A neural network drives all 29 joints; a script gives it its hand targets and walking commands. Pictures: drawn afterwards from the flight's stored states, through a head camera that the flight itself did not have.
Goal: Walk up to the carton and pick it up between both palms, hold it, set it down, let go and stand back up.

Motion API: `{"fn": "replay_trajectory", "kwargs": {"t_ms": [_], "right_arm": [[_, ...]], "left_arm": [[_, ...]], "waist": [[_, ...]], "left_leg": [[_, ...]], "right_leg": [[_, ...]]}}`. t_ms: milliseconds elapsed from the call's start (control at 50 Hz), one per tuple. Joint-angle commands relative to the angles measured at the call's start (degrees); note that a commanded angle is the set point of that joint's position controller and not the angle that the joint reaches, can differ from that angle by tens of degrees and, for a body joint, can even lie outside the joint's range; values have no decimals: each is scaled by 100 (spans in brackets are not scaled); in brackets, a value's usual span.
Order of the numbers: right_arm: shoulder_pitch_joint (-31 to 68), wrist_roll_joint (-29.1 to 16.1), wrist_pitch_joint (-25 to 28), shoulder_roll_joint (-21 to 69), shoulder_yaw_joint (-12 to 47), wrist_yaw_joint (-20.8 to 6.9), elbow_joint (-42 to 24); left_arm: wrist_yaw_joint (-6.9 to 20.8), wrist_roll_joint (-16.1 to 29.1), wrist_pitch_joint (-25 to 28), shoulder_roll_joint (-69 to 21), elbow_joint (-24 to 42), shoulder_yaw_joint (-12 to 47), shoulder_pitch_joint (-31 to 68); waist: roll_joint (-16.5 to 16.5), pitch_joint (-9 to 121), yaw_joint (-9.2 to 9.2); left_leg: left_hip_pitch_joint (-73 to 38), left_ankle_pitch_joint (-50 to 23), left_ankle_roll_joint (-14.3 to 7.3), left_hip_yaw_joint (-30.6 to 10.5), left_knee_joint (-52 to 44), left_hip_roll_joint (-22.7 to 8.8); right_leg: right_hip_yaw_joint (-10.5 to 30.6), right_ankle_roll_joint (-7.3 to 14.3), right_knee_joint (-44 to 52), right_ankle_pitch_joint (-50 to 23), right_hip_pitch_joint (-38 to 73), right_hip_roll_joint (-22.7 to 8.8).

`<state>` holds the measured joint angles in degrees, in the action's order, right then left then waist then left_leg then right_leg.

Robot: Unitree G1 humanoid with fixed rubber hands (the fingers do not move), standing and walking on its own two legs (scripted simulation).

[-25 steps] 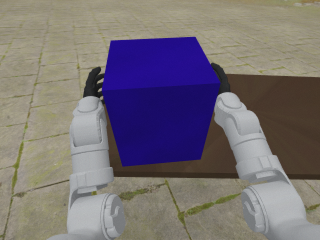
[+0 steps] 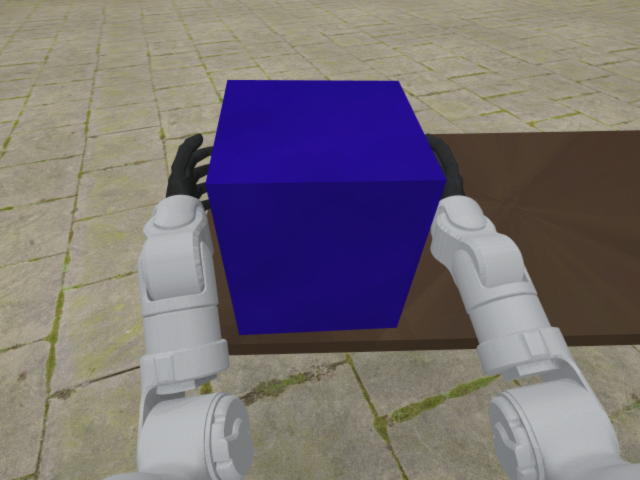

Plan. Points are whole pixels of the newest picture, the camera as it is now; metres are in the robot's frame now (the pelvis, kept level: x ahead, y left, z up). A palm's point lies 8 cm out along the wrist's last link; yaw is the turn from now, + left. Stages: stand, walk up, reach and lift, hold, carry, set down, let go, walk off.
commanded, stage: hold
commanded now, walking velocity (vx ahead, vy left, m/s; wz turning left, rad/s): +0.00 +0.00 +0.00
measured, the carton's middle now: (317, 211) +0.38 +0.01 +0.17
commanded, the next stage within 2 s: none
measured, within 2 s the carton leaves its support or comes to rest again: neither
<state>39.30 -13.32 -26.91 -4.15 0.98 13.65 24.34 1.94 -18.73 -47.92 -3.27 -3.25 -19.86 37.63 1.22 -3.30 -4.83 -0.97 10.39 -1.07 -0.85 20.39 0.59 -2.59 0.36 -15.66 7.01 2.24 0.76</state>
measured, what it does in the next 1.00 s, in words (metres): stands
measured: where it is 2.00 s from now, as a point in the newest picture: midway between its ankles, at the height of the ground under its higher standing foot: outside the picture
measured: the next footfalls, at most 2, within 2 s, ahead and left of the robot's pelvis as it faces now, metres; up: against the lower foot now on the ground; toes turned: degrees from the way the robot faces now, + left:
none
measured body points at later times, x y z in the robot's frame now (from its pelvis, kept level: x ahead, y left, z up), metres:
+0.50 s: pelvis +0.00 -0.01 +0.00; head -0.06 +0.01 +0.45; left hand +0.37 +0.14 +0.23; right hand +0.37 -0.16 +0.21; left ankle +0.02 +0.10 -0.75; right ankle +0.03 -0.11 -0.75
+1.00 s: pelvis +0.00 -0.01 +0.00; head -0.05 +0.03 +0.45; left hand +0.37 +0.17 +0.22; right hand +0.38 -0.14 +0.21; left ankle +0.02 +0.10 -0.75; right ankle +0.03 -0.11 -0.75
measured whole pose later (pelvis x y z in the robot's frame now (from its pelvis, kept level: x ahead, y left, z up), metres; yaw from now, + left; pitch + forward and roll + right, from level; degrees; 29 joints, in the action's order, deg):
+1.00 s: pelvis +0.00 -0.01 +0.00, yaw +2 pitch -10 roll -1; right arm 40.5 -11.8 -25.7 -1.4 -1.7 12.9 24.9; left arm 1.8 -17.7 -47.8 -0.6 -1.3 -17.7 36.5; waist 3.8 -2.1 -6.1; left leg 1.3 10.5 -0.3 -2.8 21.5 0.5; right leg -4.5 0.9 -15.8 7.3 1.1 0.9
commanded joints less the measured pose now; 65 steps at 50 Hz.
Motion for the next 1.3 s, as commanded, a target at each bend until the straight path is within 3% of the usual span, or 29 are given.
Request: {"fn": "replay_trajectory", "kwargs": {"t_ms": [0,20,140,180,260,360,380,460,480,500,520,540,580,600,660,680,700,720,780,880,900,940,1020,1040,1100,1160,1180,1260,1280], "right_arm": [[4942,-635,542,3269,1804,-870,-2053],[4974,-639,542,3271,1808,-864,-2134],[4610,-343,488,2962,1210,-989,-1211],[4709,-321,512,2969,1172,-1053,-1053],[4917,-264,573,3181,1259,-973,-1141],[5525,-584,697,3697,1893,-880,-2092],[5350,-590,668,3665,1964,-869,-2029],[5489,-540,617,3494,1894,-797,-2073],[5224,-462,557,3500,1846,-798,-1749],[5145,-430,507,3526,1813,-779,-1696],[5053,-436,523,3516,1869,-793,-1645],[4869,-516,462,3482,1826,-781,-1473],[5084,-421,420,3417,1740,-770,-1454],[4969,-401,428,3470,1681,-749,-1455],[5097,-347,508,3392,1496,-758,-1431],[4866,-352,524,3458,1439,-729,-1459],[5146,-295,522,3460,1387,-745,-1399],[4787,-330,533,3466,1528,-714,-1437],[4901,-284,542,3489,1456,-706,-1399],[4725,-410,601,3345,1653,-652,-1978],[4702,-416,554,3180,1612,-649,-1892],[4465,-512,504,3139,1700,-639,-1791],[4760,-409,467,2987,1470,-833,-1395],[4804,-454,497,3091,1607,-824,-1594],[5229,-565,603,3250,1900,-877,-2077],[5312,-677,647,3461,2036,-947,-2248],[5515,-592,599,3258,1806,-1022,-1901],[4984,-480,534,3086,1652,-1017,-1581],[5213,-568,594,3230,1759,-1028,-1881]], "left_arm": [[648,1339,507,-2891,926,3248,4256],[668,1331,488,-2781,861,3198,4266],[715,1176,412,-2738,761,3228,4374],[688,1035,394,-2817,731,3226,4370],[806,1028,421,-2654,588,3025,4354],[735,1280,617,-2771,838,3027,4430],[685,1348,638,-2869,896,3143,4424],[724,1097,551,-2567,162,2638,3968],[746,1060,543,-2591,238,2625,4051],[820,942,491,-2377,35,2344,3871],[847,879,505,-2441,229,2354,3884],[866,884,495,-2437,356,2398,3914],[907,839,479,-2288,75,2210,4069],[935,934,511,-2450,264,2381,4067],[928,1002,507,-2531,412,2647,4359],[951,1028,516,-2639,550,2759,4262],[927,974,535,-2552,478,2772,4510],[951,1014,518,-2627,650,2860,4230],[909,1152,579,-2602,906,3119,4757],[824,1347,577,-2786,1302,3561,4358],[823,1281,490,-2849,980,3488,4018],[864,1164,464,-2713,1138,3354,3979],[873,922,438,-2586,695,2818,4048],[897,996,404,-2757,608,2865,3857],[840,985,413,-2675,471,2614,3740],[700,1244,530,-2858,724,2818,4059],[634,1172,517,-2811,553,2791,4350],[651,1051,412,-2712,327,2671,3945],[623,1207,470,-2787,632,2916,4225]], "waist": [[-346,3045,-50],[-339,3008,-12],[-693,2580,-373],[-906,2542,-239],[-540,2575,-222],[-186,3528,111],[-193,3505,-7],[196,2927,216],[146,2814,133],[414,2661,189],[336,2710,273],[196,2681,170],[235,2463,212],[242,2548,57],[-117,2471,-28],[-147,2559,-197],[-297,2498,-76],[-363,2638,-194],[-755,2883,-284],[-954,3429,-452],[-872,3052,-469],[-851,3014,-396],[-418,2295,-76],[-338,2385,-116],[118,2457,246],[180,2975,209],[-56,2723,267],[-22,2635,158],[-47,3058,102]], "left_leg": [[-200,-1528,359,4,-153,28],[-232,-1560,366,84,-101,73],[310,-551,401,47,-407,10],[183,-660,443,90,-429,19],[235,-749,259,215,-385,161],[128,-1372,139,228,-161,260],[-33,-1525,184,150,-131,190],[207,-881,3,169,-310,180],[277,-870,2,162,-355,167],[276,-740,-62,198,-404,163],[267,-894,-33,232,-388,176],[230,-900,0,221,-360,206],[366,-408,-36,249,-425,225],[242,-689,19,223,-419,178],[315,-678,93,198,-376,190],[141,-813,148,234,-337,214],[268,-621,141,226,-367,214],[121,-1008,191,236,-288,226],[115,-951,292,224,-200,256],[-394,-1839,456,113,39,204],[-381,-1814,467,115,5,170],[-391,-2037,477,105,29,177],[10,-1224,344,128,-301,96],[126,-1207,300,125,-328,84],[225,-1264,156,103,-357,35],[-63,-1544,181,90,-222,46],[14,-1293,233,59,-313,4],[-40,-1199,246,100,-329,-7],[-76,-1208,225,69,-265,51]], "right_leg": [[-137,-67,-27,-708,594,361],[-117,-98,20,-759,589,319],[-73,-48,-1,-250,675,197],[-137,-58,-10,-157,531,189],[-94,-195,19,-483,789,135],[-58,-280,-113,-1216,1210,195],[-97,-238,-139,-1317,1191,259],[-71,-288,31,-711,889,238],[-74,-278,10,-715,954,242],[-45,-314,72,-718,986,200],[-62,-289,28,-797,1034,220],[-37,-293,18,-854,1044,204],[-13,-340,112,-446,876,102],[-75,-314,61,-665,940,157],[-129,-255,53,-477,879,177],[-107,-260,85,-661,918,149],[-121,-267,86,-427,768,128],[-118,-272,10,-936,989,136],[-93,-257,-34,-742,914,84],[-152,-216,-151,-1395,998,181],[-143,-222,-93,-1300,903,214],[-164,-197,-128,-1408,1042,239],[-208,-161,7,-479,751,276],[-175,-145,24,-532,860,288],[-211,-173,-16,-482,946,377],[-174,-155,1,-735,881,387],[-182,-105,63,-227,527,401],[-150,-85,117,-384,618,358],[-160,-122,48,-499,699,334]]}}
